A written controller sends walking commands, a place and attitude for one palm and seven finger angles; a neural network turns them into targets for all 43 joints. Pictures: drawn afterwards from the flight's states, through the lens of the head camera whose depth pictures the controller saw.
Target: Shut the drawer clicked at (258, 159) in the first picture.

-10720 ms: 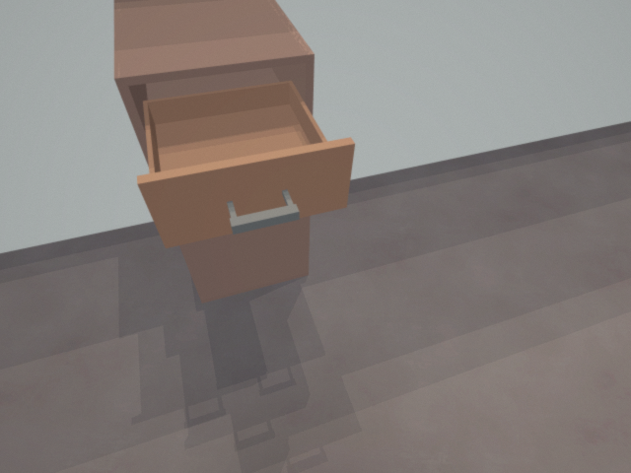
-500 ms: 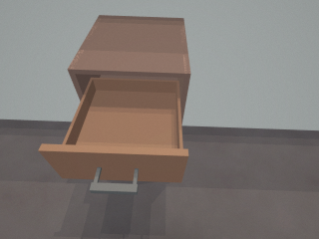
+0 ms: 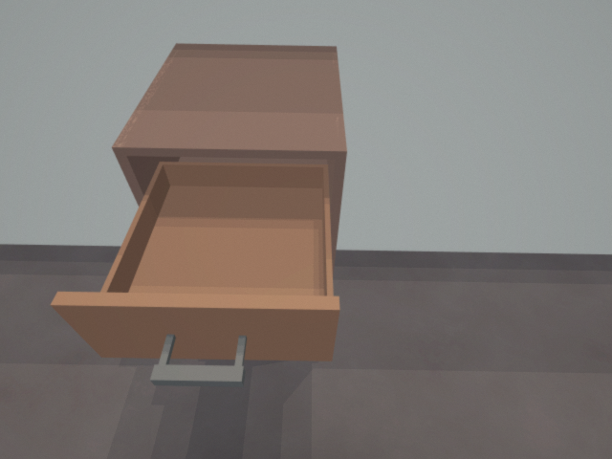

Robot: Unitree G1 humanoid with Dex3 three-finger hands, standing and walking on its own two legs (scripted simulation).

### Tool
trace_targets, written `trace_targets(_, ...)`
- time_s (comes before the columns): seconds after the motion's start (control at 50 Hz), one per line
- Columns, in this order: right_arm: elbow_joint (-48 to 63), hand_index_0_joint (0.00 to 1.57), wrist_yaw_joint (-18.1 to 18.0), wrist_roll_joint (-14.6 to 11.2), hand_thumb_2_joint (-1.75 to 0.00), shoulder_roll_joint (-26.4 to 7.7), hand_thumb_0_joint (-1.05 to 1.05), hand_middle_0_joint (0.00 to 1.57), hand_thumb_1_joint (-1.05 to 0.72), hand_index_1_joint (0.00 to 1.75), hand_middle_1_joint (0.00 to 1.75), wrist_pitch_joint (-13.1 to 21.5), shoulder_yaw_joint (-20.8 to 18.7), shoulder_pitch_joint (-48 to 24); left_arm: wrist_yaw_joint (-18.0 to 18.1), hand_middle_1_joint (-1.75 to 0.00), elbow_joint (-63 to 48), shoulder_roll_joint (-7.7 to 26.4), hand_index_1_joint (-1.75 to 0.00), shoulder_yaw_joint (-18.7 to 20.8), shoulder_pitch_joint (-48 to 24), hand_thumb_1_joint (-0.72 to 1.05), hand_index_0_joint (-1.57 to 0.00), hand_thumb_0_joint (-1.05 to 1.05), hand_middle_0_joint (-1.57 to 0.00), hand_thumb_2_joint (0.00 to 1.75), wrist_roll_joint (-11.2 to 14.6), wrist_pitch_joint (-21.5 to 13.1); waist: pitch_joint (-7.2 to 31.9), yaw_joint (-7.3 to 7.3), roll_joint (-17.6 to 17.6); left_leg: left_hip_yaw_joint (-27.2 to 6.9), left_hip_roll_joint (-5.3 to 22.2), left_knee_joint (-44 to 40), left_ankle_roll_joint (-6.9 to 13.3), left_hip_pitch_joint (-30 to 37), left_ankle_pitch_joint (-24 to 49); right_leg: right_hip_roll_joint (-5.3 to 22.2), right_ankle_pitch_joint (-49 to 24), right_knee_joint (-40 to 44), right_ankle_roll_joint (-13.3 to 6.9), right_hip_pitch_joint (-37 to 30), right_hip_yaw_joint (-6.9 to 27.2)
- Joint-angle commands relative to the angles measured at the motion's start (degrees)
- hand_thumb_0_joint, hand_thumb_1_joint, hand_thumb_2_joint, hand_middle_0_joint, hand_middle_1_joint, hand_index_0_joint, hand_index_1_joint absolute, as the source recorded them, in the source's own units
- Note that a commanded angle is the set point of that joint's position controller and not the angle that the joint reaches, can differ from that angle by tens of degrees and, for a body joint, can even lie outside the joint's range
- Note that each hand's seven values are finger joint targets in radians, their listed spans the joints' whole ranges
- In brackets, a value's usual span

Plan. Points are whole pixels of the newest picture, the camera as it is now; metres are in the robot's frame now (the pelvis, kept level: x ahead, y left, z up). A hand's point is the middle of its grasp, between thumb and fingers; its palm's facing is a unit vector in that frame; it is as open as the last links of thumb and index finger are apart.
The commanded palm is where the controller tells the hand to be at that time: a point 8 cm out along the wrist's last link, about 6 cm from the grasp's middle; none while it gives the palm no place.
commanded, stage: look again from close up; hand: left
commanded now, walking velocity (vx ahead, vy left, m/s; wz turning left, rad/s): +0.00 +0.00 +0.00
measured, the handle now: (202, 359) +0.25 +0.16 -0.02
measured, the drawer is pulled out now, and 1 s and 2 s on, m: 0.30 0.27 0.27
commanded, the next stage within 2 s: raise the hand and make a fist in 0.52 s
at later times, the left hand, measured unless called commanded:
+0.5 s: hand out of the picture -0.01 +0.14 -0.17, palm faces +0.03 -0.98 -0.18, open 7.4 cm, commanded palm none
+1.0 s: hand out of the picture +0.11 +0.12 -0.03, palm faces +0.08 -1.00 +0.00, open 6.4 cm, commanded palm +0.09 +0.19 -0.03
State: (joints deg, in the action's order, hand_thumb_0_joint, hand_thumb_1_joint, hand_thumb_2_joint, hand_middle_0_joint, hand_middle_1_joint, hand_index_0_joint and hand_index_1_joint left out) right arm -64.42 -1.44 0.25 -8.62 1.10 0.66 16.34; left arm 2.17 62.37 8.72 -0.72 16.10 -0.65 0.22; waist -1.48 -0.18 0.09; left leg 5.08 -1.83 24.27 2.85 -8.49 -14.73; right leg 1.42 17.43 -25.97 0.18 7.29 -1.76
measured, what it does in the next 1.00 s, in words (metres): lowers itself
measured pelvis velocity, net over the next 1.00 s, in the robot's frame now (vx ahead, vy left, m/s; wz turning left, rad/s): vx -0.04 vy -0.04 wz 0.04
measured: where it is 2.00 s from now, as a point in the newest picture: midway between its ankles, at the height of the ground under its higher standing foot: outside the picture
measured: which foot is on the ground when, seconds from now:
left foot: down 0.00-1.00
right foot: down 0.00-1.00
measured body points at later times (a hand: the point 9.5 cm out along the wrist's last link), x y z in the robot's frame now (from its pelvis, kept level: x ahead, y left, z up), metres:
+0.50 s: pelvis +0.00 -0.02 +0.00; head +0.01 -0.03 +0.45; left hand -0.01 +0.19 -0.16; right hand +0.00 -0.24 -0.16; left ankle -0.02 +0.08 -0.74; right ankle -0.04 -0.12 -0.74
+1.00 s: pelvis -0.04 -0.04 -0.07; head -0.01 -0.03 +0.38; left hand +0.10 +0.17 -0.03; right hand +0.20 -0.29 -0.09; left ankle -0.01 +0.09 -0.74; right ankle -0.04 -0.12 -0.74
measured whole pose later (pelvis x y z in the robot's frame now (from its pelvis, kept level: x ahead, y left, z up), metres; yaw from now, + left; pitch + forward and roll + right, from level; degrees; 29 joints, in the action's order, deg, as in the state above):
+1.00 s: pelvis -0.04 -0.04 -0.07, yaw +2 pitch +10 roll +0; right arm -32.8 -0.9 -0.1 -15.6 17.4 -4.6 7.9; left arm -10.0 1.2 7.4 0.7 33.7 10.1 -32.9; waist 8.0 -1.2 1.4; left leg 1.4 1.2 57.3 -0.2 -42.1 -25.3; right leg 0.0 29.1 -58.0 -3.6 39.2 -5.6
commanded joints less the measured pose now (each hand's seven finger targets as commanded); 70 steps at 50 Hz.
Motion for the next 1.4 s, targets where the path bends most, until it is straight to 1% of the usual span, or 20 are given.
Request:
trace_targets(0.0, 1.42, 0.2, -0.24, 0.1, -0.9, -5.78, 0.0, 0.2, -0.9, 0.3, 0.3, 0.71, -0.98, 3.21, 0.5, -0.3, -1.65, 5.84, -0.3, 1.2, 4.19, 0.9, -0.2, 0.0, -0.2, 0.9, 0.1, -0.98, -1.63, -0.1, 0.03, -7.33, 7.78, -4.2, 0.11, 0.81, 12.68, 4.78, -11.61, 4.09, -1.83, 3.82, 4.18)
trace_targets(0.58, 0.03, 0.2, -0.36, 0.03, -0.9, -4.34, 0.0, 0.2, -0.9, 0.3, 0.3, 0.44, -0.8, 3.3, 0.53, -0.3, -1.16, 5.0, -0.3, 0.78, 6.44, 0.9, -0.2, 0.0, -0.2, 0.9, 0.22, -1.62, -2.3, -0.02, -0.04, -6.2, 7.7, -3.63, -0.76, 0.99, 10.22, 4.83, -13.58, 6.57, -2.77, 4.47, 5.75)
trace_targets(0.6, 4.68, 0.2, 0.05, -0.14, -0.9, -5.92, 0.0, 0.2, -0.9, 0.3, 0.3, 0.96, -0.96, -2.64, 2.44, -0.3, 0.94, 6.34, -0.3, 1.16, 9.31, 0.9, -0.2, 0.0, -0.2, 0.9, -0.94, -3.29, -5.6, -1.61, 3.59, -4.33, 7.76, 9.38, -2.77, -7.13, 10.64, 8.42, -38.72, 5.69, -0.01, 4.71, 8.7)
trace_targets(0.62, 24.74, 0.2, -2.54, -2.82, -0.9, -16.77, 0.0, 0.2, -0.9, 0.3, 0.3, 9.16, -2.46, -0.72, 1.19, -0.32, -85.54, 16.32, -0.32, 4.15, -30.99, 0.9, -0.22, 0.0, -0.22, 0.9, 11.87, -15.14, 23.29, 5.67, -6.71, -4.37, 1.65, 0.72, -0.37, 9.42, 16.29, 3.21, -30.52, -0.01, -1.57, -0.27, 4.72)
trace_targets(0.64, 21.68, 0.2, -4.37, -1.66, -0.9, -11.68, 0.0, 0.2, -0.9, 0.3, 0.3, 13.88, -1.49, -5.83, 4.14, -0.34, -73.19, 14.49, -0.34, 5.93, -9.49, 0.9, -0.24, 0.0, -0.24, 0.9, 7.04, -13.25, 25.32, -0.3, -15.95, -3.58, 3.39, 0.73, -0.18, 12.91, 24.17, -0.5, -18.98, -2.62, -3.02, 0.7, 2.96)
trace_targets(0.66, 21.73, 0.2, -3.75, -2.9, -0.9, -9.78, 0.0, 0.2, -0.9, 0.3, 0.3, 15.78, -2.51, -5.49, 6.59, -0.37, -63.72, 3.38, -0.37, -0.69, 5.86, 0.9, -0.26, 0.0, -0.26, 0.9, 8.16, -5.37, 15.34, 1.45, -12.86, -5.32, 4.79, 1.16, -1.77, 5.55, 25.26, -0.34, -10.19, -3.01, -2.05, 6.67, -1.47)
trace_targets(0.68, 20.2, 0.2, -3.29, -3.17, -0.9, -11.08, 0.0, 0.2, -0.9, 0.3, 0.3, 16.36, -2.09, -3.2, 5.3, -0.39, -63.03, -2.89, -0.39, -4.6, 5.76, 0.9, -0.28, 0.0, -0.28, 0.9, 9.15, -4.15, 8.23, 2.39, -6.17, -5.6, 4.28, 2.53, -1.45, 1.41, 18.89, -0.54, -10.1, -2.43, -1.5, 9.6, -2.91)
trace_targets(0.7, 23.52, 0.2, -3.29, -3.0, -0.9, -12.39, 0.0, 0.2, -0.9, 0.3, 0.3, 17.41, -2.73, -5.07, 4.49, -0.41, -67.37, -1.16, -0.41, -4.07, 3.01, 0.9, -0.3, 0.0, -0.3, 0.9, 10.25, -6.67, 2.71, 3.44, -1.5, -6.6, 3.48, 4.56, -0.71, -2.56, 12.2, -0.6, -9.05, -1.79, -1.0, 13.49, -3.04)
trace_targets(0.74, 26.64, 0.2, -2.98, -1.0, -0.9, -13.42, 0.0, 0.2, -0.9, 0.3, 0.3, 18.68, -3.76, -4.9, 2.01, -0.45, -63.71, -0.6, -0.45, -1.98, 5.86, 0.9, -0.34, 0.0, -0.34, 0.9, 10.15, -12.42, 1.78, 4.84, 9.16, -6.69, 1.97, 9.88, -0.53, -10.06, 3.45, -0.85, -1.27, -3.64, -0.28, 21.86, -3.25)
trace_targets(0.78, 30.54, 0.2, -1.62, -0.37, -0.9, -12.39, 0.0, 0.2, -0.9, 0.3, 0.3, 19.05, -4.65, -7.0, -2.62, -0.5, -58.34, -2.43, -0.5, 0.28, 18.56, 0.9, -0.38, 0.0, -0.38, 0.9, 10.98, -19.28, 4.91, 0.14, 12.84, -5.77, 1.36, 13.95, -1.95, -17.27, 1.18, -1.12, 2.38, -8.66, -0.86, 24.19, -3.12)
trace_targets(0.82, 33.51, 0.2, -0.18, -0.62, -0.9, -11.85, 0.0, 0.2, -0.9, 0.3, 0.3, 18.91, -5.26, -9.39, -9.0, -0.54, -56.26, -2.88, -0.54, 1.97, 25.08, 0.9, -0.42, 0.0, -0.42, 0.9, 13.34, -26.9, 6.58, -2.08, 16.23, -5.2, 0.95, 19.12, -2.68, -26.35, -0.52, -0.73, 0.2, -14.29, -0.76, 24.89, -1.35)
trace_targets(0.84, 35.96, 0.2, 0.18, -0.51, -0.9, -12.28, 0.0, 0.2, -0.9, 0.3, 0.3, 19.27, -5.27, -9.84, -10.86, -0.56, -63.67, -0.47, -0.56, 2.71, 19.97, 0.9, -0.44, 0.0, -0.44, 0.9, 13.77, -31.13, 11.46, -2.27, 12.32, -5.01, 0.66, 21.59, -2.34, -28.5, -0.53, -0.18, -1.04, -17.12, -0.73, 24.23, 0.64)
trace_targets(0.88, 38.07, 0.2, 0.73, 0.01, -0.9, -11.37, 0.0, 0.2, -0.9, 0.3, 0.3, 19.54, -5.94, -9.04, -11.82, -0.6, -77.93, 7.59, -0.6, 8.02, 13.62, 0.9, -0.48, 0.0, -0.48, 0.9, 12.43, -37.8, 21.65, -3.3, -6.08, -3.65, 0.7, 24.79, -2.2, -24.63, 3.07, -0.26, -3.28, -21.64, -2.3, 23.75, 2.54)
trace_targets(0.9, 38.28, 0.2, 0.95, 0.05, -0.9, -10.45, 0.0, 0.2, -0.9, 0.3, 0.3, 19.32, -5.87, -8.91, -11.92, -0.62, -78.94, 7.67, -0.62, 8.37, 16.28, 0.9, -0.5, 0.0, -0.5, 0.9, 11.93, -39.73, 21.98, -2.74, -8.15, -3.74, 1.11, 26.59, -1.94, -23.8, 4.9, -0.74, -4.75, -23.28, -2.69, 25.82, 2.11)
trace_targets(0.94, 38.45, 0.2, 1.07, -0.08, -0.9, -9.96, 0.0, 0.2, -0.9, 0.3, 0.3, 18.06, -5.63, -9.84, -12.63, -0.67, -78.15, 6.66, -0.67, 7.76, 13.89, 0.9, -0.54, 0.0, -0.54, 0.9, 11.7, -42.6, 17.13, -0.19, -4.49, -4.85, 1.65, 30.57, -1.58, -29.02, 2.83, -0.94, -3.87, -25.39, -2.5, 31.57, 2.41)
trace_targets(0.98, 40.34, 0.2, 0.85, -0.77, -0.9, -10.49, 0.0, 0.2, -0.9, 0.3, 0.3, 16.2, -5.14, -10.39, -13.12, -0.71, -75.46, 3.67, -0.71, 5.47, 15.33, 0.9, -0.58, 0.0, -0.58, 0.9, 12.06, -39.98, 11.68, 0.88, -2.93, -5.18, 1.61, 31.1, -1.3, -32.94, -3.64, -0.89, 3.58, -23.77, -2.35, 34.85, 3.41)
trace_targets(1.04, 44.16, 0.2, -0.33, -2.01, -0.9, -11.11, 0.0, 0.2, -0.9, 0.3, 0.3, 14.78, -4.3, -10.0, -14.84, -0.78, -79.91, 5.21, -0.78, 4.18, 13.03, 0.9, -0.64, 0.0, -0.64, 0.9, 13.47, -32.77, 13.66, 1.2, -2.8, -5.21, 1.3, 30.87, -0.8, -33.76, -8.2, -0.23, 11.53, -19.69, -1.73, 32.53, 6.0)
trace_targets(1.16, 45.47, 0.2, -2.05, -2.24, -0.9, -9.95, 0.0, 0.2, -0.9, 0.3, 0.3, 13.2, -3.37, -8.35, -13.86, -0.91, -86.13, 6.25, -0.91, 5.12, 16.52, 0.9, -0.76, 0.0, -0.76, 0.9, 13.49, -23.83, 17.84, 0.72, -0.33, -6.42, 2.02, 29.23, -0.38, -29.38, -2.5, -0.87, 2.52, -18.99, -0.84, 26.98, 3.66)
trace_targets(1.26, 44.54, 0.2, -2.18, -2.0, -0.9, -9.33, 0.0, 0.2, -0.9, 0.3, 0.3, 12.97, -2.86, -10.03, -12.3, -1.01, -83.75, 7.19, -1.01, 7.52, 19.96, 0.9, -0.86, 0.0, -0.86, 0.9, 13.49, -22.82, 12.91, -0.21, 2.14, -6.89, 2.05, 27.51, -0.84, -31.24, -3.95, -0.5, 5.18, -17.84, -0.55, 26.74, 3.21)
trace_targets(1.38, 45.02, 0.2, -1.79, -2.41, -0.9, -8.96, 0.0, 0.2, -0.9, 0.3, 0.3, 14.05, -3.02, -9.03, -11.75, -1.14, -89.62, 5.18, -1.14, 5.66, 25.14, 0.9, -0.98, 0.0, -0.98, 0.9, 14.04, -24.26, 14.57, -0.72, 0.6, -6.35, 1.87, 25.91, -0.78, -28.58, -3.21, -0.26, 5.73, -17.34, -0.66, 25.28, 2.6)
